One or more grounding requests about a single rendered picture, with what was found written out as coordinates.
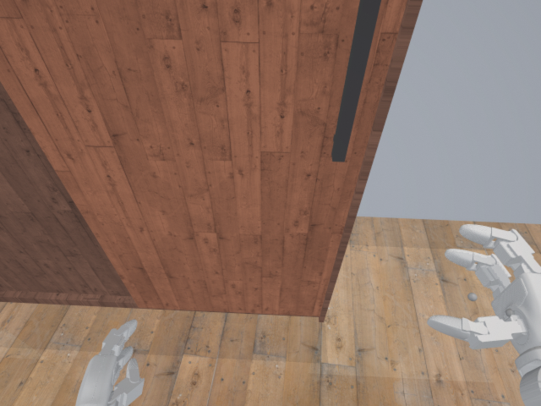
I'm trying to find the right robot forearm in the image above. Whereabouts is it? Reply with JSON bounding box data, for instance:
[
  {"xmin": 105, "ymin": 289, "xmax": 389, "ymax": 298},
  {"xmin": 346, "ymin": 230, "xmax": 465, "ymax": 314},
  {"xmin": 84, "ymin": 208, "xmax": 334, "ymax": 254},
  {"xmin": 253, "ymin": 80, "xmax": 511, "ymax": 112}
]
[{"xmin": 515, "ymin": 346, "xmax": 541, "ymax": 406}]

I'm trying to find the handle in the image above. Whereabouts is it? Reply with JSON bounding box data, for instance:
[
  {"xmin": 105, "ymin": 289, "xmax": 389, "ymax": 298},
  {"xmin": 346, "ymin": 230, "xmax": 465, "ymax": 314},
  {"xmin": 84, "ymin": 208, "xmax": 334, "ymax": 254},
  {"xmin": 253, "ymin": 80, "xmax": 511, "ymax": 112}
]
[{"xmin": 331, "ymin": 0, "xmax": 381, "ymax": 162}]

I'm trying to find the wardrobe door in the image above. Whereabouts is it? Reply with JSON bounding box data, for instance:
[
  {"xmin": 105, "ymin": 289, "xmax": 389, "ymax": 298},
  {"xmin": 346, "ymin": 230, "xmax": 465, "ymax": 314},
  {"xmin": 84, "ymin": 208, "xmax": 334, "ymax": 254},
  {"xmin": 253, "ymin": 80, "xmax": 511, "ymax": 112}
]
[
  {"xmin": 0, "ymin": 0, "xmax": 407, "ymax": 316},
  {"xmin": 0, "ymin": 81, "xmax": 131, "ymax": 296}
]

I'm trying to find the robot left hand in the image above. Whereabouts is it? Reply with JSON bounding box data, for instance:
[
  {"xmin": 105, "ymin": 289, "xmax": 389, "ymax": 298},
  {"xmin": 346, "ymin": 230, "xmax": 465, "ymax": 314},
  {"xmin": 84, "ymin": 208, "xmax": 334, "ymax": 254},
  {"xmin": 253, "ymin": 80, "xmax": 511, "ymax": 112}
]
[{"xmin": 75, "ymin": 319, "xmax": 145, "ymax": 406}]

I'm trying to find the robot right hand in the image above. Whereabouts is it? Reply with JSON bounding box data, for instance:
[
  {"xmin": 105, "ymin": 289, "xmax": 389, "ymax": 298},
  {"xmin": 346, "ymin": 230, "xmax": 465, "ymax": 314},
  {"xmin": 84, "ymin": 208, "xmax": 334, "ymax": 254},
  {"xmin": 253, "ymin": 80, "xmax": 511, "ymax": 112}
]
[{"xmin": 427, "ymin": 224, "xmax": 541, "ymax": 354}]

